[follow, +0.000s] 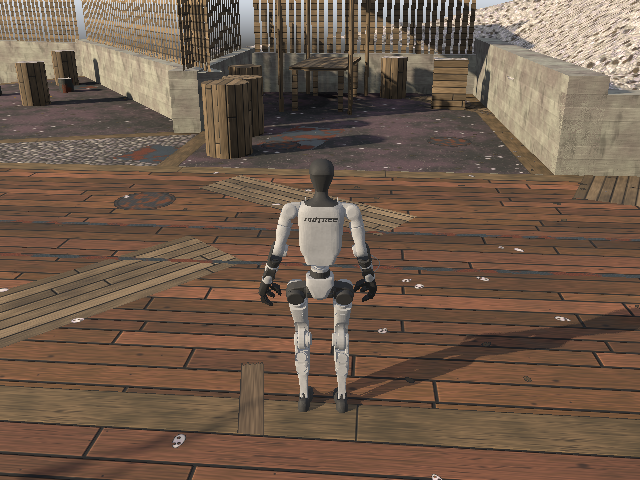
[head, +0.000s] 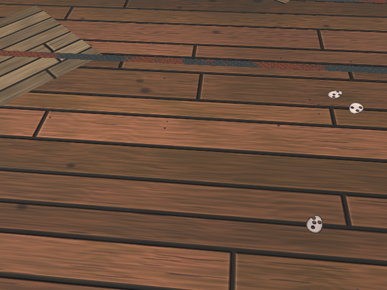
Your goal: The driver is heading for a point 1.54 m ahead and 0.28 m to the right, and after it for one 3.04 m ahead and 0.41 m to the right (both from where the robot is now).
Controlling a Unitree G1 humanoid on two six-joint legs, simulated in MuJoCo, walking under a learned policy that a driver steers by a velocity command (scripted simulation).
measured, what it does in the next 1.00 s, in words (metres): walks ahead, turning right: left foot, then right foot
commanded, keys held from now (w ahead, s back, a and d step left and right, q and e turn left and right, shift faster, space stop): e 0.44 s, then w+e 0.14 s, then w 0.18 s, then w+q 0.24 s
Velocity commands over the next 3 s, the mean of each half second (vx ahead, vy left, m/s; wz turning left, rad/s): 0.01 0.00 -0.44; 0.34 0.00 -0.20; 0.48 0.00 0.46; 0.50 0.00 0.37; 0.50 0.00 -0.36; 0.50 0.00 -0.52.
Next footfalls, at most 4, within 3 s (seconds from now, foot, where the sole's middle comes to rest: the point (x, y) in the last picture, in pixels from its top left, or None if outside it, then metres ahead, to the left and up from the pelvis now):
0.30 left None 0.04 0.11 -0.77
0.82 right None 0.07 -0.14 -0.77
1.32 left None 0.43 -0.09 -0.77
1.84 right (277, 225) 0.74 -0.26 -0.77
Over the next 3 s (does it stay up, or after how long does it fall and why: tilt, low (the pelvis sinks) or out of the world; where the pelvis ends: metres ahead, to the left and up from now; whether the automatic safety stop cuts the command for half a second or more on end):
stays up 1.13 -0.24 -0.01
